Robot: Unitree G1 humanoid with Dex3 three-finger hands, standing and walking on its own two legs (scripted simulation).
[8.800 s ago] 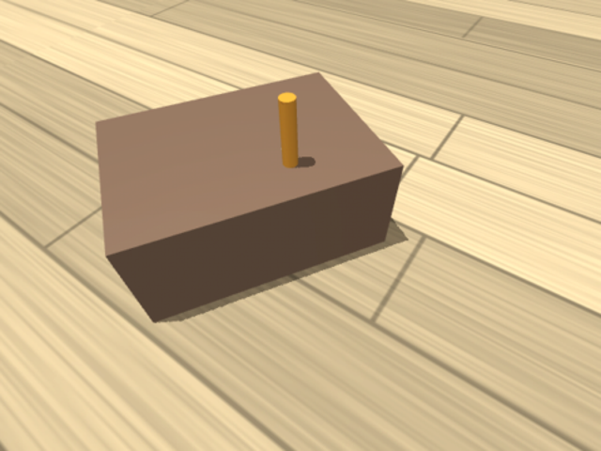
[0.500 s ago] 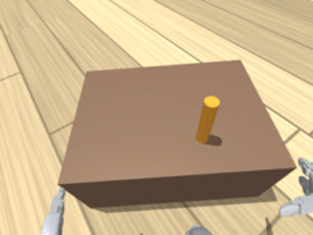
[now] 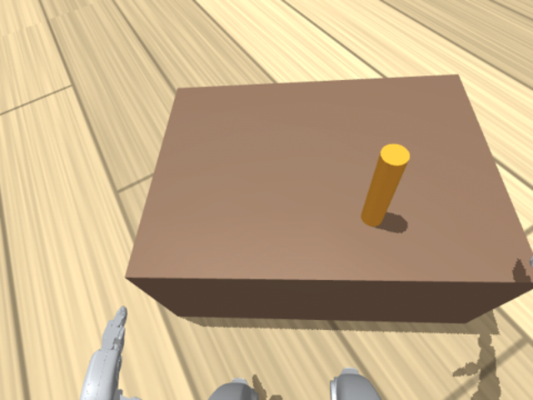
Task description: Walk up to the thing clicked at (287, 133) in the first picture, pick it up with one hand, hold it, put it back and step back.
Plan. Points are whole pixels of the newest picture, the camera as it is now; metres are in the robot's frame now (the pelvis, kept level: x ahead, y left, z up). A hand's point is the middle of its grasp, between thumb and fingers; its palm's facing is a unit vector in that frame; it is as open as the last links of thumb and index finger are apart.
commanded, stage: go down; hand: right
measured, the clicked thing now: (381, 190) +0.55 -0.20 -0.18
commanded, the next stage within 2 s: approach in 0.88 s
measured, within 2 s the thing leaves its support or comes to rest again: neither
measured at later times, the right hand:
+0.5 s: hand out of the picture +0.41 -0.38 +0.04, palm faces +0.23 +0.97 -0.07, open 17.3 cm
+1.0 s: hand out of the picture +0.44 -0.39 +0.06, palm faces +0.24 +0.97 -0.04, open 17.6 cm
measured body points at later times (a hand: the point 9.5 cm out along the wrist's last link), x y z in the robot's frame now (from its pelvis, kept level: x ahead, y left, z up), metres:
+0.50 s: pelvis +0.01 -0.01 -0.01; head +0.11 -0.06 +0.43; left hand +0.16 +0.25 -0.04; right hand +0.39 -0.43 +0.05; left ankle -0.01 +0.14 -0.69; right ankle +0.03 -0.13 -0.69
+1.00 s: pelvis +0.00 -0.01 -0.01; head +0.11 -0.07 +0.42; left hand +0.15 +0.25 -0.04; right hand +0.42 -0.44 +0.07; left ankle -0.01 +0.14 -0.69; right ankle +0.03 -0.13 -0.69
